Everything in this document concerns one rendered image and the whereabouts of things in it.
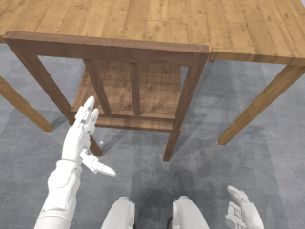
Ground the robot left forearm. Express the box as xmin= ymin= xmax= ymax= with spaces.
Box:
xmin=33 ymin=159 xmax=82 ymax=229

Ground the table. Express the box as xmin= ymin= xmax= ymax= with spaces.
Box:
xmin=0 ymin=0 xmax=305 ymax=145

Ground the right robot hand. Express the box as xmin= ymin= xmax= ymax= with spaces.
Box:
xmin=225 ymin=185 xmax=264 ymax=229

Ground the left robot hand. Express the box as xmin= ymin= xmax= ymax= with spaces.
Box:
xmin=61 ymin=96 xmax=116 ymax=177

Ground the chair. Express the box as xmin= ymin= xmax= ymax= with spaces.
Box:
xmin=2 ymin=31 xmax=210 ymax=162

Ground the left robot thigh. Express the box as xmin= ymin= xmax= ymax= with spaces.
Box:
xmin=101 ymin=199 xmax=135 ymax=229

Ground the right robot shin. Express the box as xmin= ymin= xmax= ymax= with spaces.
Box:
xmin=172 ymin=196 xmax=189 ymax=229

